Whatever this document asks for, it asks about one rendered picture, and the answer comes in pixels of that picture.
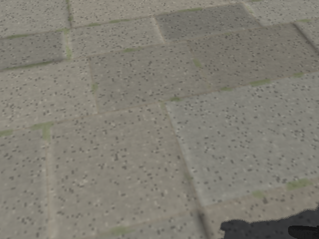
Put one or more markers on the right robot hand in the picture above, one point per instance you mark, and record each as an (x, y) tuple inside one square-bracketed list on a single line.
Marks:
[(304, 232)]

